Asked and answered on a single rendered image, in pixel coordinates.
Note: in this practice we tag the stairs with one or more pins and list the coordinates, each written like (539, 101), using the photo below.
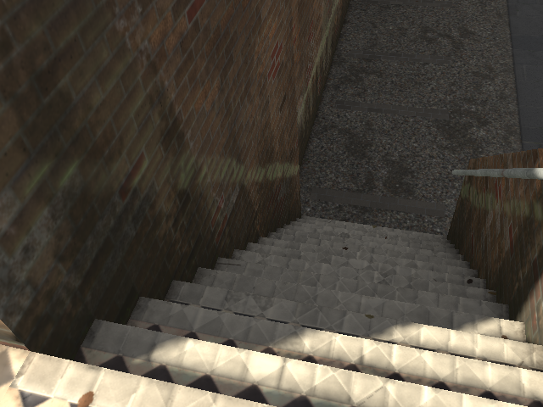
(328, 313)

